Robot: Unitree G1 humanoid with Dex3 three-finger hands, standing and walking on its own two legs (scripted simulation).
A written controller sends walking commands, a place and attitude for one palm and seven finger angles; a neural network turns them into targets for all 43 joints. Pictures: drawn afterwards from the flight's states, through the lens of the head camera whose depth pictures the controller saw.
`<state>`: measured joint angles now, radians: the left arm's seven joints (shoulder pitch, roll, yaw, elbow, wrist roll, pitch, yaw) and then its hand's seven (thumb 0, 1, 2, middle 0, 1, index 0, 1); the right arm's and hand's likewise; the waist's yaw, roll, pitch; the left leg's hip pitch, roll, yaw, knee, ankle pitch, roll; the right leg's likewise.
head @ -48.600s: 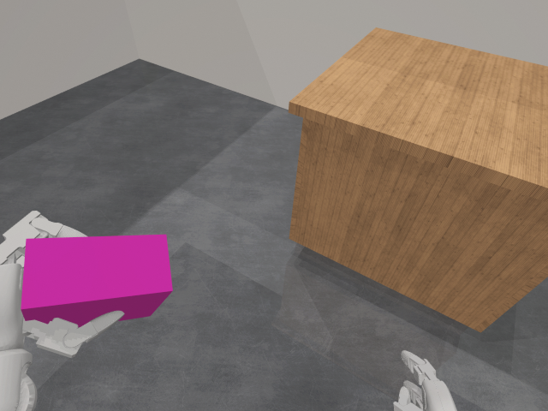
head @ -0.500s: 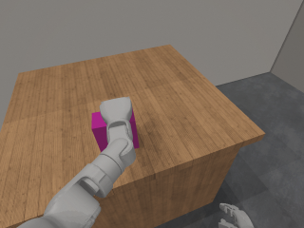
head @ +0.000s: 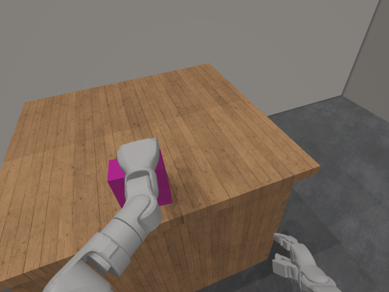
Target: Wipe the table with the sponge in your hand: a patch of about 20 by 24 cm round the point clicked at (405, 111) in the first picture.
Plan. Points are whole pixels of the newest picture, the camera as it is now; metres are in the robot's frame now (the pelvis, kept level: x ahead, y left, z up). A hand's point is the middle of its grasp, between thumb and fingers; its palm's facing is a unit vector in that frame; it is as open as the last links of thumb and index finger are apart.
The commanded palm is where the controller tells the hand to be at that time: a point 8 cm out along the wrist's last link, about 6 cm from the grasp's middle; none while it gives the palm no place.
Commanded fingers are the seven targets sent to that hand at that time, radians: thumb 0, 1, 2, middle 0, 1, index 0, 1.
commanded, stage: wipe back along the third lane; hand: left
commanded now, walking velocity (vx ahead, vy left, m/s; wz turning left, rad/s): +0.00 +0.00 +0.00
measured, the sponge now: (144, 188) +0.35 +0.17 +0.03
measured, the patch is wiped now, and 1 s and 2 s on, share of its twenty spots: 1.00 1.00 1.00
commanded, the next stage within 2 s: slide back across to the middle lane in 0.06 s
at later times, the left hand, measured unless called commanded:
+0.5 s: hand (142, 178) +0.32 +0.16 +0.09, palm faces +0.08 -0.16 -0.98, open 10.4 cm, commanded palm +0.28 +0.17 +0.15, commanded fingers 0.00 0.10 1.30 -1.20 -1.60 -1.20 -1.60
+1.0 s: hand (115, 187) +0.30 +0.21 +0.09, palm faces +0.04 -0.10 -0.99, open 10.4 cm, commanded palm +0.27 +0.21 +0.14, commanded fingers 0.00 0.10 1.30 -1.20 -1.60 -1.20 -1.60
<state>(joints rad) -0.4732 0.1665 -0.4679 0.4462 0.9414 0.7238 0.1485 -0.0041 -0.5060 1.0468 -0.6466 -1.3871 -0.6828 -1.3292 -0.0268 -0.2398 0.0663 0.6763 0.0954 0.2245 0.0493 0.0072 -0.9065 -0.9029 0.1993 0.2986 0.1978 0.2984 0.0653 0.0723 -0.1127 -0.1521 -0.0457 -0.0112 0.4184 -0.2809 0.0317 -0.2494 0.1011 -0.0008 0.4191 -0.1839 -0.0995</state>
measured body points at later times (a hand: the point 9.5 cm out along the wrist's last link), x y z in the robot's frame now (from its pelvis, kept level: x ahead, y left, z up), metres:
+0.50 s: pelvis +0.00 -0.02 +0.00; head -0.04 -0.07 +0.45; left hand +0.31 +0.16 +0.15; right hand +0.24 -0.23 -0.08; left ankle -0.04 +0.10 -0.74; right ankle +0.02 -0.05 -0.74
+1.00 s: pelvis -0.01 -0.02 +0.00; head -0.04 -0.06 +0.45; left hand +0.29 +0.21 +0.14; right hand +0.23 -0.23 -0.09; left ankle -0.04 +0.10 -0.74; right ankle +0.02 -0.05 -0.74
